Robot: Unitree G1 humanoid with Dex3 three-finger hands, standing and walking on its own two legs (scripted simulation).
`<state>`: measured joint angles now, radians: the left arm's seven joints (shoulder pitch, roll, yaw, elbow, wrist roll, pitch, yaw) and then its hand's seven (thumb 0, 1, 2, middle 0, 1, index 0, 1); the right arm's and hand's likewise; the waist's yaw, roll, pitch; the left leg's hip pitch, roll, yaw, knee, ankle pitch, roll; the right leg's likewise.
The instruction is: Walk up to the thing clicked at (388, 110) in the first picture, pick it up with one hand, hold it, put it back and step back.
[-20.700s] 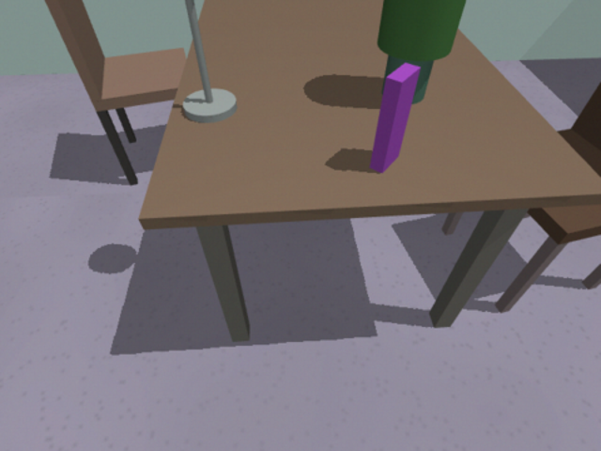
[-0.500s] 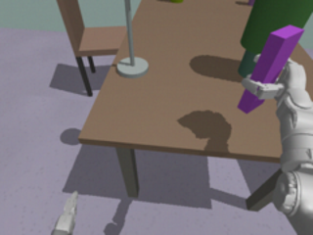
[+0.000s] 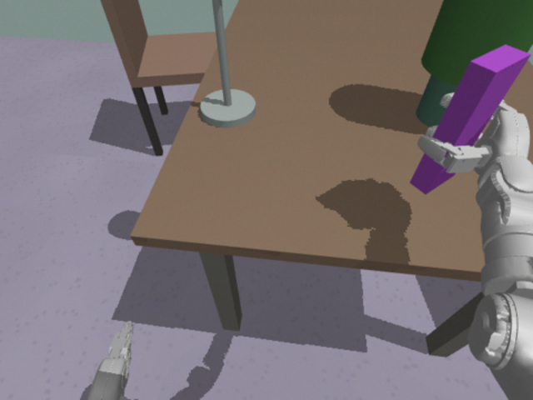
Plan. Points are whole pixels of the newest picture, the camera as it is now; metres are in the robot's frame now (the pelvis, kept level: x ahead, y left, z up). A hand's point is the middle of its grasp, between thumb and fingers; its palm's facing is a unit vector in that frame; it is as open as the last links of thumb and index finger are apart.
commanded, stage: lower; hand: right
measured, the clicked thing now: (460, 128) +0.47 -0.22 +0.19
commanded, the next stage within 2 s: loosen in 0.88 s
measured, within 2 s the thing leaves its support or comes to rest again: rests again in 1.08 s
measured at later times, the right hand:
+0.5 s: hand (436, 157) +0.48 -0.22 +0.12, palm faces +0.21 +0.98 +0.02, open 9.6 cm
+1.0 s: hand (430, 166) +0.49 -0.22 +0.09, palm faces +0.21 +0.98 +0.02, open 9.6 cm
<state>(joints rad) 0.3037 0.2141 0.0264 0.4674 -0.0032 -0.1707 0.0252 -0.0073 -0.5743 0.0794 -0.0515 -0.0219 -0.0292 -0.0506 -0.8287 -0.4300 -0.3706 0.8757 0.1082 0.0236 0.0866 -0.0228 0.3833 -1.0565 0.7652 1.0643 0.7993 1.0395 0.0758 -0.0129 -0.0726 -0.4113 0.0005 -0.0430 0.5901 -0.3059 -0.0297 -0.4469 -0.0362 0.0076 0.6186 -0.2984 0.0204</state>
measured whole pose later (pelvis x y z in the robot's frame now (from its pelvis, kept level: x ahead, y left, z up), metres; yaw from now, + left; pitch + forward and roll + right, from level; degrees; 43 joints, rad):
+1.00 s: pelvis -0.01 +0.00 -0.03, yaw +1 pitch +15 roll +2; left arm 0.33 0.23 0.01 0.30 0.03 -0.12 0.01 -0.01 -0.57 0.08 -0.05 -0.02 -0.02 -0.05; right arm -0.88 -0.49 -0.44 1.10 0.06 -0.21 0.07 -0.02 0.38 -1.06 0.76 1.06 0.80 1.04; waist 0.15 0.00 -0.10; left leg -0.68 -0.02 -0.04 0.80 -0.38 -0.03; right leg -0.72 -0.05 0.02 0.85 -0.38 0.02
